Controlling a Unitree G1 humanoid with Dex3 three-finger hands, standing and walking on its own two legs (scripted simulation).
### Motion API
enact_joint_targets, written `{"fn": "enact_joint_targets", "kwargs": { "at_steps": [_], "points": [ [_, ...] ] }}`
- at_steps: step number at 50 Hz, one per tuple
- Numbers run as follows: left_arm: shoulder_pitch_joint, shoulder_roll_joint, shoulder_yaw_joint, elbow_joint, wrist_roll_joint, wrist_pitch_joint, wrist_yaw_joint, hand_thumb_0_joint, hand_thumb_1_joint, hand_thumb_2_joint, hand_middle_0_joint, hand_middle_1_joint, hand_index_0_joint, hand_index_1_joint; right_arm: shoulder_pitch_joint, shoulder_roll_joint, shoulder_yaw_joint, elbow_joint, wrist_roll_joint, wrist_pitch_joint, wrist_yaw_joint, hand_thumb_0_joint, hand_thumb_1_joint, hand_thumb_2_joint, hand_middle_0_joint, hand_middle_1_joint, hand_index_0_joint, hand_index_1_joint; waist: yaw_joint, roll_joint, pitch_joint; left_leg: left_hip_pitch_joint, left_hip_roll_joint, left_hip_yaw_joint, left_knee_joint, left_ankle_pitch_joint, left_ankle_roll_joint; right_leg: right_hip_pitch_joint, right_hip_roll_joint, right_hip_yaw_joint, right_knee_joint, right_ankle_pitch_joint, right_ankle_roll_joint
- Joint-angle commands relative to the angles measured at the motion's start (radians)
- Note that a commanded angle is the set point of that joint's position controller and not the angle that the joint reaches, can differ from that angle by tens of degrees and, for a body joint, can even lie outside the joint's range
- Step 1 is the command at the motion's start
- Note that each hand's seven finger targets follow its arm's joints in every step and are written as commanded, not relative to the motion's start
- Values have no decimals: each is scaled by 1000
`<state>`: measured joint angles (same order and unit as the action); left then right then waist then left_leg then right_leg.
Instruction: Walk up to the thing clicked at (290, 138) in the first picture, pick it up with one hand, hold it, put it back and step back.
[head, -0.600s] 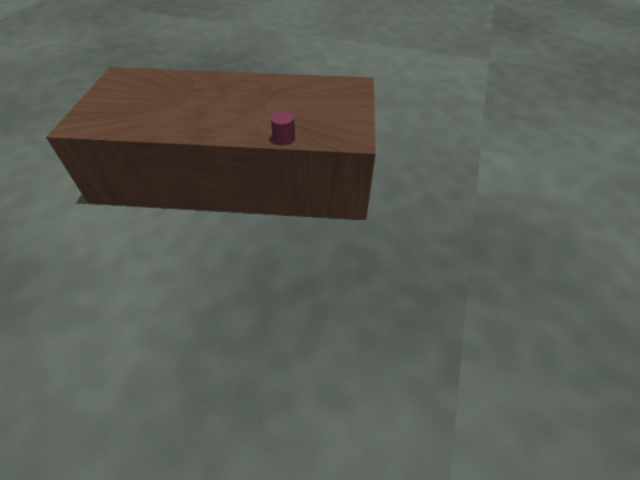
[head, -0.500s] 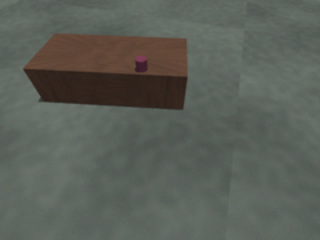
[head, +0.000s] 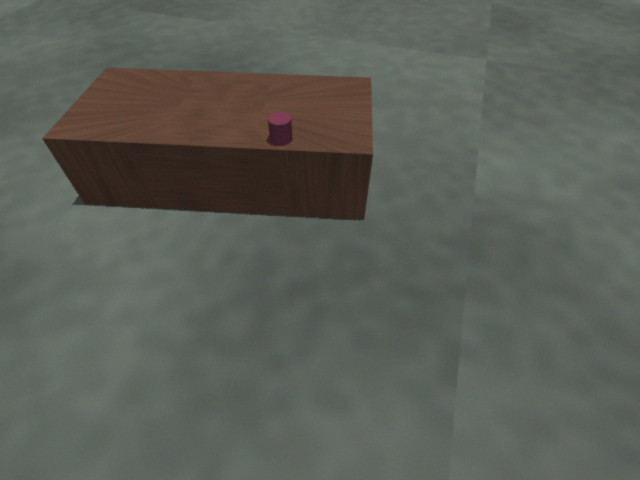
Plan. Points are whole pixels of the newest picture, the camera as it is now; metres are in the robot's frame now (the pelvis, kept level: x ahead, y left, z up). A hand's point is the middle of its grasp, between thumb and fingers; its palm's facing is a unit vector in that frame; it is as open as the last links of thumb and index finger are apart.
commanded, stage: stand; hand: left
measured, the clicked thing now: (280, 129) +1.32 +0.16 -0.38
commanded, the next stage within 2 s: walk up in 0.52 s
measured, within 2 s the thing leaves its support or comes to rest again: neither
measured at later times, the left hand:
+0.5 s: hand out of the picture +0.07 +0.25 -0.16, palm faces -0.03 -0.94 -0.35, open 7.4 cm
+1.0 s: hand out of the picture +0.12 +0.27 -0.16, palm faces -0.05 -0.92 -0.39, open 7.4 cm
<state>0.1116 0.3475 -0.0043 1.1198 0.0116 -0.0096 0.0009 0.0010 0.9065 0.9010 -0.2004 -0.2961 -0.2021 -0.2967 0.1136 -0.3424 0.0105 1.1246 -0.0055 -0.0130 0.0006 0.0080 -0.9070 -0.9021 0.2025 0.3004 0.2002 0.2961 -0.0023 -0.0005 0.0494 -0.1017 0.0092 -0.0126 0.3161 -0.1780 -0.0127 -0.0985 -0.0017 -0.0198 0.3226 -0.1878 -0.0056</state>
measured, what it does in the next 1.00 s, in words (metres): walks ahead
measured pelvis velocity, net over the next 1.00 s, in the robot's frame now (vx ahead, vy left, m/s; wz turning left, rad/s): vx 0.13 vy -0.01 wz -0.05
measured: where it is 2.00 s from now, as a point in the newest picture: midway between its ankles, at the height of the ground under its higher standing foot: (336, 370)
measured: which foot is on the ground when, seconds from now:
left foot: down 0.00-0.78, up 0.80-1.00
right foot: down 0.00-1.00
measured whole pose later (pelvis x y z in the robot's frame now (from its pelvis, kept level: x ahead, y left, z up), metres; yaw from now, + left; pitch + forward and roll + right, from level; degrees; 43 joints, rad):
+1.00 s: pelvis +0.13 -0.01 -0.02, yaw -3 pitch -2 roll -1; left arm 0.36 0.39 0.05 0.96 0.02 -0.06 -0.03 0.00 0.90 0.90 -0.20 -0.30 -0.20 -0.30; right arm 0.15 -0.42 -0.07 0.92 -0.02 -0.02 0.06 0.01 -0.91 -0.90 0.20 0.30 0.20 0.30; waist 0.05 0.04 0.13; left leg -0.50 0.04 0.01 0.78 -0.32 0.04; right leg 0.08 0.04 0.02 0.35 -0.39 -0.03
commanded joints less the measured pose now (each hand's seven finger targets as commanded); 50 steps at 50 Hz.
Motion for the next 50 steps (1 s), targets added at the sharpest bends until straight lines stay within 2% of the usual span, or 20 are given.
{"fn": "enact_joint_targets", "kwargs": {
  "at_steps": [1,25,26,27,29,31,33,35,36,37,38,39,40,41,42,44,45,46,49,50],
  "points": [
    [-40,211,40,-63,-2,-25,11,0,900,900,-200,-300,-200,-300,-43,-208,-43,-60,-2,-18,-12,0,-900,-900,200,300,200,300,3,3,-75,5,115,-88,-34,151,30,4,-128,99,-48,142,-25],
    [-33,214,40,-59,-2,-25,10,0,900,900,-200,-300,-200,-300,-34,-214,-41,-59,-2,-19,-13,0,-900,-900,200,300,200,300,4,-3,-74,21,120,-83,-34,161,35,6,-131,107,-51,167,-24],
    [31,309,108,-117,15,-36,-23,0,900,900,-200,-300,-200,-300,27,-302,-105,-114,-25,-39,8,0,-900,-900,200,300,200,300,6,-19,-173,28,80,-79,59,-375,103,5,-74,109,32,-346,-61],
    [32,309,115,-113,26,-36,-33,0,900,900,-200,-300,-200,-300,42,-312,-117,-106,-35,-42,18,0,-900,-900,200,300,200,300,7,9,-96,-65,97,-121,61,-541,118,-74,-97,154,64,-504,-82],
    [2,278,118,-143,28,-37,-47,0,900,900,-200,-300,-200,-300,19,-300,-118,-132,-36,-44,28,0,-900,-900,200,300,200,300,5,39,24,-141,119,-170,36,-571,134,-217,-98,173,98,-527,-88],
    [-16,246,117,-163,29,-45,-51,0,900,900,-200,-300,-200,-300,41,-285,-129,-147,-34,-54,30,0,-900,-900,200,300,200,300,-6,29,81,-104,173,-242,9,-466,161,-292,-76,147,170,-366,-86],
    [14,238,116,-179,26,-54,-51,0,900,900,-200,-300,-200,-300,72,-308,-144,-157,-29,-62,30,0,-900,-900,200,300,200,300,-1,71,32,14,240,-300,-22,-391,205,-295,-32,54,235,-218,-62],
    [25,224,113,-194,27,-55,-57,0,900,900,-200,-300,-200,-300,50,-321,-156,-187,-33,-55,38,0,-900,-900,200,300,200,300,0,130,35,20,269,-306,-52,-421,231,-293,-17,6,205,-241,-38],
    [60,226,117,-195,26,-55,-60,0,900,900,-200,-300,-200,-300,14,-325,-159,-208,-37,-49,42,0,-900,-900,200,300,200,300,22,152,41,-48,260,-284,-43,-465,223,-226,-25,19,172,-256,-40],
    [136,244,129,-177,29,-62,-57,0,900,900,-200,-300,-200,-300,-28,-312,-149,-231,-35,-43,45,0,-900,-900,200,300,200,300,72,142,62,-187,224,-235,57,-462,198,-89,-20,60,135,-292,-56],
    [217,294,145,-149,32,-74,-52,0,900,900,-200,-300,-200,-300,-69,-253,-128,-256,-32,-40,49,0,-900,-900,200,300,200,300,117,-21,82,-393,97,-82,294,-390,139,112,-58,203,-1,-375,-89],
    [315,390,166,-136,35,-90,-44,0,900,900,-200,-300,-200,-300,-99,-188,-106,-290,-31,-43,53,0,-900,-900,200,300,200,300,148,-264,108,-670,-51,55,639,-358,70,282,-279,590,-130,-276,-137],
    [293,387,154,-154,23,-93,-38,0,900,900,-200,-300,-200,-300,-133,-214,-104,-301,-33,-46,39,0,-900,-900,200,300,200,300,134,-107,173,-760,-6,-28,668,-335,46,288,-393,660,-141,-1,-221],
    [283,382,151,-173,14,-89,-34,0,900,900,-200,-300,-200,-300,-92,-247,-110,-294,-31,-55,32,0,-900,-900,200,300,200,300,116,-43,153,-738,24,-54,675,-339,44,311,-414,632,-80,246,-264],
    [285,358,148,-183,4,-87,-25,0,900,900,-200,-300,-200,-300,-72,-257,-114,-281,-28,-60,32,0,-900,-900,200,300,200,300,103,9,124,-714,23,-73,708,-315,51,329,-343,501,-31,423,-228],
    [253,308,135,-200,-1,-86,-11,0,900,900,-200,-300,-200,-300,-41,-234,-115,-274,-22,-52,42,0,-900,-900,200,300,200,300,72,-60,83,-648,29,-58,664,-248,62,337,-239,289,3,564,-141],
    [216,311,133,-218,-5,-83,-11,0,900,900,-200,-300,-200,-300,-29,-232,-114,-284,-17,-47,51,0,-900,-900,200,300,200,300,50,-101,67,-599,34,-31,597,-221,60,312,-207,231,-1,542,-134],
    [200,310,131,-232,-6,-82,-11,0,900,900,-200,-300,-200,-300,-38,-235,-114,-294,-14,-42,57,0,-900,-900,200,300,200,300,51,-119,66,-560,32,12,531,-186,52,273,-175,189,-9,514,-132],
    [198,307,125,-262,-4,-78,-15,0,900,900,-200,-300,-200,-300,-97,-210,-114,-340,-13,-39,67,0,-900,-900,200,300,200,300,75,-149,58,-393,25,69,320,-39,46,122,-118,102,-31,408,-125],
    [179,311,124,-277,-4,-79,-18,0,900,900,-200,-300,-200,-300,-72,-204,-120,-344,-12,-41,68,0,-900,-900,200,300,200,300,52,-146,36,-288,10,85,245,9,55,79,-113,80,-11,421,-124]
  ]
}}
